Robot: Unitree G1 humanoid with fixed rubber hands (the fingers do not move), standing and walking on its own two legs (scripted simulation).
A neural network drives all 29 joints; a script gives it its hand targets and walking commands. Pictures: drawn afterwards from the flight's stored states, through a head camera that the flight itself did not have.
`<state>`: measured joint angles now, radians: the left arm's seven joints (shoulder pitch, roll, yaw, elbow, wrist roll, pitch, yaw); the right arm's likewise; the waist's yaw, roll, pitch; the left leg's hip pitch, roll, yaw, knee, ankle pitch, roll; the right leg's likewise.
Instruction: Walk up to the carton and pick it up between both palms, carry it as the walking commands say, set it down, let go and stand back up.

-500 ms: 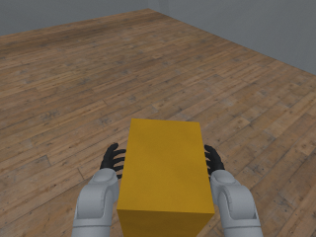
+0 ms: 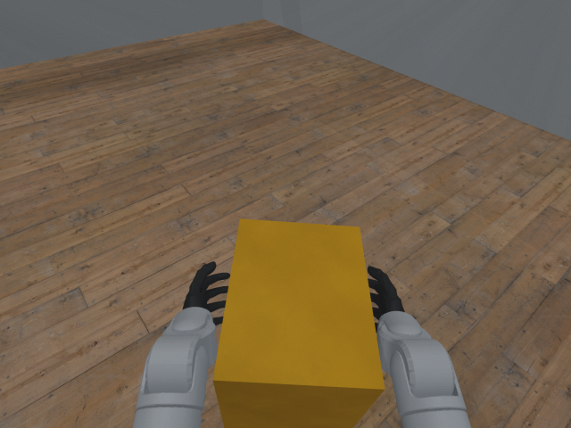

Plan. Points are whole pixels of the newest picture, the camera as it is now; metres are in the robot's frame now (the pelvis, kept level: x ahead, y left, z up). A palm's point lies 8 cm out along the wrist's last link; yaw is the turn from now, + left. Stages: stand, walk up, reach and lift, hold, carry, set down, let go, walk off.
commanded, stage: carry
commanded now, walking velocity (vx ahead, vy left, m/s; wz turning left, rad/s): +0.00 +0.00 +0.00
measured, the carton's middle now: (290, 340) +0.28 +0.00 -0.02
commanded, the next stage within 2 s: hold in 0.28 s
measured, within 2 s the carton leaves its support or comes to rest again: neither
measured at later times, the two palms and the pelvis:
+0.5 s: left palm (199, 345) +0.25 +0.13 +0.02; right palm (392, 343) +0.25 -0.13 +0.02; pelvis -0.01 -0.01 +0.00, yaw +7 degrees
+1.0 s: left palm (214, 335) +0.28 +0.12 -0.01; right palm (386, 327) +0.29 -0.15 -0.02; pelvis -0.03 -0.04 -0.01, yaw +9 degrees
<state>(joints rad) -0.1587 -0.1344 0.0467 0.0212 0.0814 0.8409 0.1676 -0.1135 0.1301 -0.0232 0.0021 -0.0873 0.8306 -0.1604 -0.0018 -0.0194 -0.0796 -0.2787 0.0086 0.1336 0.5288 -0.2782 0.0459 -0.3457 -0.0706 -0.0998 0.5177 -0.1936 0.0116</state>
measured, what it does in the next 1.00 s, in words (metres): shifts its weight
